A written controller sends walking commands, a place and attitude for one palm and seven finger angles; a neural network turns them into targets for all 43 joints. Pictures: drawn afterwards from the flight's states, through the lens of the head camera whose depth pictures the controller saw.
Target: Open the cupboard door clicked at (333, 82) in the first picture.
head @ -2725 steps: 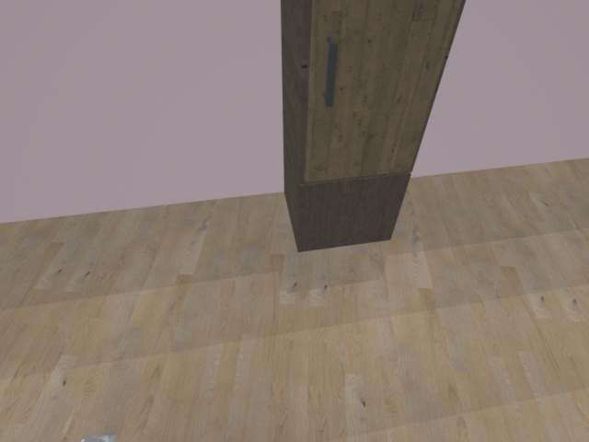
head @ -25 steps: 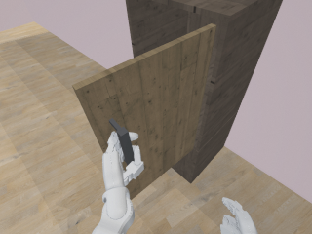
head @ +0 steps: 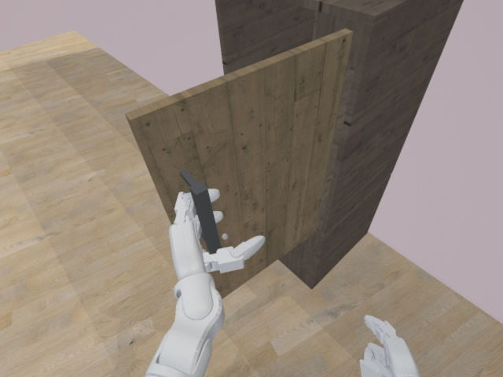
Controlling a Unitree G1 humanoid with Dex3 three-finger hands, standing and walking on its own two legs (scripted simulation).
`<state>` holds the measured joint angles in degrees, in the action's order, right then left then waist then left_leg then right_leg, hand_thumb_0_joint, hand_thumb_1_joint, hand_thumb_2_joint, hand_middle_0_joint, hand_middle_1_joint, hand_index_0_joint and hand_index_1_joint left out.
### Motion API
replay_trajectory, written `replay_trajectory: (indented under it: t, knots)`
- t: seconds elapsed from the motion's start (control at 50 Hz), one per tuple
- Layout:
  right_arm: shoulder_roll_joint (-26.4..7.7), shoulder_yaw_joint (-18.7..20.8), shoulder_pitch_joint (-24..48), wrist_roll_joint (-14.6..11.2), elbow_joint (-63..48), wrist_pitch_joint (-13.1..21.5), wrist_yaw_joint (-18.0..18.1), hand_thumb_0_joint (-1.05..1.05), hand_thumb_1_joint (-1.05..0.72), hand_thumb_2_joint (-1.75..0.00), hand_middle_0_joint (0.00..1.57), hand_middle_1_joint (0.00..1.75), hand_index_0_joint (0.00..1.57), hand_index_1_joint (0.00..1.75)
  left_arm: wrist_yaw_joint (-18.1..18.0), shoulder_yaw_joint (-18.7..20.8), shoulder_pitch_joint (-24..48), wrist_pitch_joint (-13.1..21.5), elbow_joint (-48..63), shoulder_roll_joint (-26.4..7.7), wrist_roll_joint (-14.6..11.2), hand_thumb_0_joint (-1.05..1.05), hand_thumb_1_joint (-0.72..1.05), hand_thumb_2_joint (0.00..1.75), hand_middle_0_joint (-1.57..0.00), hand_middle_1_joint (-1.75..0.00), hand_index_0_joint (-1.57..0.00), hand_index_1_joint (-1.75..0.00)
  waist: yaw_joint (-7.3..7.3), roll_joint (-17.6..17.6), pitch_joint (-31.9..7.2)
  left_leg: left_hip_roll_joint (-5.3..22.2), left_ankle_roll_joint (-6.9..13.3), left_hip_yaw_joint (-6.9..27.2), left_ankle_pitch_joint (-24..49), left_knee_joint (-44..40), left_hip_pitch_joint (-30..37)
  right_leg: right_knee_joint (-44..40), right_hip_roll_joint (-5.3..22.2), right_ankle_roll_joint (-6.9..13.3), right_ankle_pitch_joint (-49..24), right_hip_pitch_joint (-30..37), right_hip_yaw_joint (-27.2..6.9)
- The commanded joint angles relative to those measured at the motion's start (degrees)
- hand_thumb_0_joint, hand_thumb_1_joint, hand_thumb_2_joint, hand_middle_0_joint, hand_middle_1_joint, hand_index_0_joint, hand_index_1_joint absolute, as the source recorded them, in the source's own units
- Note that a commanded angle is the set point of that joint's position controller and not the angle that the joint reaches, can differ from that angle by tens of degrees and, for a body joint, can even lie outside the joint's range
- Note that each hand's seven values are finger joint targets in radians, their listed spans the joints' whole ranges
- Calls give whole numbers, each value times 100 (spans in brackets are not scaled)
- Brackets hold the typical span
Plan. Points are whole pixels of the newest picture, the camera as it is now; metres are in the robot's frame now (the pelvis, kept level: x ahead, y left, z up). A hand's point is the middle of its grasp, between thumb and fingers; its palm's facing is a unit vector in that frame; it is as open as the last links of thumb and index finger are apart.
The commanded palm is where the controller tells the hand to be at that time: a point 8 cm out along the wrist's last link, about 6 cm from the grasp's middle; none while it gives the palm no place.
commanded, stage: open thumb and fingers to let go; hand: left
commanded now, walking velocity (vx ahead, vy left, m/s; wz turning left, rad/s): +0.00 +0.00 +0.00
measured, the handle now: (201, 215) +0.35 +0.11 +0.08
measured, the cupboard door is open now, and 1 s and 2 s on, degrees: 84 85 85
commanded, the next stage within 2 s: slide the hand sideways off the handle in 0.38 s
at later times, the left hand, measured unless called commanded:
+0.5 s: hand (220, 234) +0.31 +0.07 +0.09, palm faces +0.30 -0.95 -0.02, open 15.0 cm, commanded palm +0.27 +0.11 +0.08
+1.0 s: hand (206, 268) +0.26 +0.09 +0.08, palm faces -0.11 -0.99 -0.01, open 16.3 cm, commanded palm +0.23 +0.14 +0.08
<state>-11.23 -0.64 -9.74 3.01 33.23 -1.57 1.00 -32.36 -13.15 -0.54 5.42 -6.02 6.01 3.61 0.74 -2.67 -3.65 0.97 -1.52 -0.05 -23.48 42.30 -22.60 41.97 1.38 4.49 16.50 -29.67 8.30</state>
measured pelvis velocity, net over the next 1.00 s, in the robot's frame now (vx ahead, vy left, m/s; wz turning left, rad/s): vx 0.01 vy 0.04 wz -0.03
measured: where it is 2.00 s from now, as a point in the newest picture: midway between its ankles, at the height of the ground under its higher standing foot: outside the picture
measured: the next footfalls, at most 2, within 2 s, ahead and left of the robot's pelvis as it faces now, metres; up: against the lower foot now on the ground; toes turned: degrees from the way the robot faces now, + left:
none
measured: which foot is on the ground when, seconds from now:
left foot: down 0.00-1.00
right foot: down 0.00-1.00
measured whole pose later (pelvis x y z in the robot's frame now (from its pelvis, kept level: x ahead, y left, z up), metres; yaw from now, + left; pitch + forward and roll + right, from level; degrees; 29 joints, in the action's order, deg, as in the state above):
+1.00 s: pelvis +0.01 +0.04 -0.01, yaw -2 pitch +4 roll +1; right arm -11.7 -2.9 -15.0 0.2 27.1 3.7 -0.1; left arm -5.0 -14.1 -13.6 8.4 7.2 -2.4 -0.9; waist 1.1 -1.7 -3.3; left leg -0.6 1.3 -2.9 -26.1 45.2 -23.5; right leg 44.8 2.6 1.6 17.7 -31.5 5.1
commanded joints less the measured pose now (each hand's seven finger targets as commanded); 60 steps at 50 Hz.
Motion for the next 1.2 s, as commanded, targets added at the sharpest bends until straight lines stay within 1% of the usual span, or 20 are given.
replay_trajectory:
  t: [0.0,0.1,0.2,0.28,0.34,0.46,0.48,0.5,0.52,0.56,0.58,0.6,0.66,0.72,0.78,0.82,0.88,0.92,1.14,1.18]
  knots:
    - [-353,132,700,-17,-943,312,12,0,-90,-90,20,30,20,30,-75,-65,1182,360,1179,449,103,0,-50,30,-29,-115,-29,-115,27,871,-1166,-282,220,10,607,-506,-502,-1102,207,-318,169,1471,-1007]
    - [-363,122,754,-29,-895,312,6,0,-90,-90,20,30,20,30,-168,-151,1575,376,999,576,145,0,-50,30,-25,-90,-25,-90,-50,904,-908,-267,233,24,391,-559,-465,-1205,174,-295,681,1202,-948]
    - [-377,141,699,-12,-886,333,-24,0,-90,-90,20,30,20,30,-212,-171,1646,394,1012,576,176,0,-50,30,-21,-65,-21,-65,-19,772,-1155,-253,222,9,524,-576,-454,-1022,133,-271,392,1277,-852]
    - [-390,118,708,-30,-878,304,-28,0,-90,-90,20,30,20,30,-207,-112,1658,374,936,528,134,0,-50,30,-18,-45,-18,-45,-2,908,-1047,-249,219,43,523,-624,-478,-1022,102,-257,393,1254,-785]
    - [-369,101,769,-36,-871,263,-21,0,-90,-90,20,30,20,30,-261,-97,1878,322,891,572,110,0,-50,30,-15,-30,-15,-30,2,750,-993,-265,217,20,444,-643,-459,-1039,100,-256,516,1188,-786]
    - [-369,100,762,-34,-819,208,-33,0,-90,-90,20,30,20,30,-300,-186,2045,230,740,712,154,0,-50,30,-15,-30,-15,-30,-46,802,-1032,-239,204,59,571,-641,-385,-908,64,-238,330,1076,-669]
    - [-545,82,258,-30,-631,238,-52,0,-90,-90,20,30,20,30,926,-1442,1959,500,708,330,701,0,-50,30,-15,-30,-15,-30,-517,1133,-612,-205,301,76,696,-625,-327,-717,64,-251,-383,913,-727]
    - [-541,148,169,-100,-845,278,-3,0,-90,-90,20,30,20,30,1592,-890,2151,786,1169,-193,488,0,-50,30,-15,-30,-15,-30,-308,845,-1234,-220,321,43,879,-572,-308,-546,82,-224,-776,1209,-736]
    - [-540,140,188,-114,-938,322,36,0,-90,-90,20,30,20,30,2097,-879,2091,947,1386,-363,390,0,-50,30,-15,-30,-15,-30,-226,484,-1520,-232,318,31,1020,-531,-211,-423,97,-199,-1032,1382,-770]
    - [-536,81,96,-231,-1049,479,73,0,-90,-90,20,30,20,30,3029,-981,1908,1061,1323,-345,10,0,-50,30,-15,-30,-15,-30,-318,482,-1381,-235,321,64,954,-510,-232,-400,87,-213,-1078,1325,-737]
    - [-537,46,132,-307,-1144,532,90,0,-90,-90,20,30,20,30,3316,-842,1764,1005,1332,-315,-332,0,-50,30,-15,-30,-15,-30,-258,280,-1254,-230,287,87,833,-547,-258,-445,72,-193,-892,1256,-725]
    - [-514,-3,173,-357,-1193,609,112,0,-90,-90,20,30,20,30,3436,-702,1677,921,1230,-226,-641,0,-50,30,-15,-30,-15,-30,-274,422,-988,-219,259,136,619,-605,-360,-517,50,-223,-598,1154,-671]
    - [-573,-25,250,-414,-1281,782,119,0,-90,-90,20,30,20,30,3272,-118,1312,707,1289,-366,-1045,0,-50,30,-15,-30,-15,-30,-88,884,-835,-210,206,206,276,-751,-533,-645,28,-271,116,1114,-607]
    - [-554,-17,218,-377,-1378,882,17,0,-90,-90,20,30,20,30,2917,62,731,673,1740,-512,-905,0,-50,30,-15,-30,-15,-30,96,687,-977,-182,167,182,612,-799,-457,-477,29,-241,-230,1209,-535]
    - [-574,21,122,-313,-1423,897,-51,0,-90,-90,20,30,20,30,2677,126,322,737,2086,-740,-596,0,-50,30,-15,-30,-15,-30,120,785,-1021,-158,180,139,912,-724,-485,-381,29,-232,-581,1278,-567]
    - [-553,11,112,-294,-1481,883,-86,0,-90,-90,20,30,20,30,2639,-29,148,748,2322,-672,-450,0,-50,30,-15,-30,-15,-30,67,531,-978,-151,173,103,938,-684,-469,-307,32,-221,-636,1173,-567]
    - [-564,22,83,-291,-1548,881,-99,0,-90,-90,20,30,20,30,2661,-59,-244,707,2525,-720,-391,0,-50,30,-15,-30,-15,-30,64,524,-902,-143,183,98,843,-625,-525,-308,14,-216,-534,1086,-560]
    - [-562,11,80,-304,-1594,876,-75,0,-90,-90,20,30,20,30,2718,66,-526,646,2588,-805,-455,0,-50,30,-15,-30,-15,-30,66,671,-809,-154,197,75,694,-605,-646,-341,14,-246,-438,1111,-589]
    - [-614,28,-124,-317,-1715,1096,24,0,-90,-90,20,30,20,30,3065,270,-1389,722,3389,-1073,-658,0,-50,30,-15,-30,-15,-30,-45,517,-838,-171,204,115,832,-314,-738,-136,-10,-284,-643,904,-573]
    - [-633,35,-157,-316,-1725,1142,34,0,-90,-90,20,30,20,30,3125,401,-1620,744,3488,-1208,-673,0,-50,30,-15,-30,-15,-30,3,520,-906,-187,208,122,947,-274,-780,-92,-15,-266,-762,989,-592]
